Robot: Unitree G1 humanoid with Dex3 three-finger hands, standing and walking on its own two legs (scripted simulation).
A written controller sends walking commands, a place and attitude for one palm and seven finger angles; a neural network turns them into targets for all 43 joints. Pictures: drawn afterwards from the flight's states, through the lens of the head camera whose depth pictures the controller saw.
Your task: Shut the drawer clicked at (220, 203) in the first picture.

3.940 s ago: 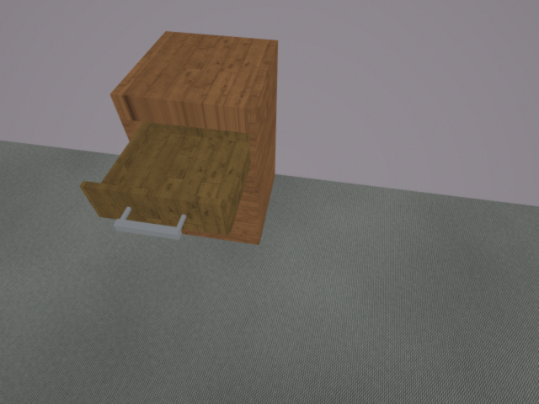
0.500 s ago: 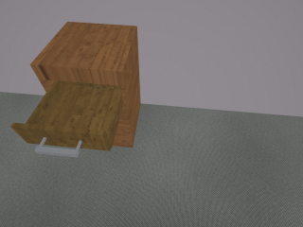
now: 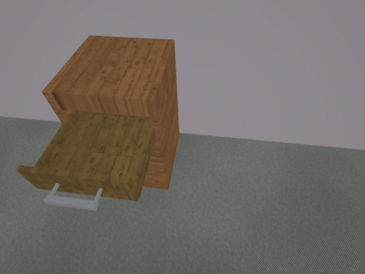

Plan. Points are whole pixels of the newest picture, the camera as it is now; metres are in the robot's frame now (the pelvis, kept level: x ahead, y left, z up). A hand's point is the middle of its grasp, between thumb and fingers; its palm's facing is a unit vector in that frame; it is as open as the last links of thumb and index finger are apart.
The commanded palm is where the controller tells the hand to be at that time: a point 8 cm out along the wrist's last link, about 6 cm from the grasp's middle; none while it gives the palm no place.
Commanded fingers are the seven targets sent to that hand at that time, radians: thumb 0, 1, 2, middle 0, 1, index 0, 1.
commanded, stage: come to a stop and stand still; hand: left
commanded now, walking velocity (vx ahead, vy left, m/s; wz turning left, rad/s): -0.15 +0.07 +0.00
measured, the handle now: (74, 196) +0.37 +0.39 -0.21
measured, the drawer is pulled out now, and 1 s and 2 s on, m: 0.29 0.29 0.29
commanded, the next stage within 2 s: look again from close up in 0.68 s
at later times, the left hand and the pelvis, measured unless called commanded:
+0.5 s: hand out of the picture +0.00 +0.22 -0.16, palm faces +0.03 -0.97 -0.25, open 7.4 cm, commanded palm none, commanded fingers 0.00 0.90 0.90 -0.20 -0.30 -0.20 -0.30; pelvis -0.04 +0.03 +0.00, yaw +0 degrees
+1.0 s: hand out of the picture -0.03 +0.17 -0.17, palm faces +0.03 -0.99 -0.16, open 7.3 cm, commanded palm none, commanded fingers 0.00 0.90 0.90 -0.20 -0.30 -0.20 -0.30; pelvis -0.02 +0.02 +0.00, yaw +0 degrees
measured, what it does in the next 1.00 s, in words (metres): stands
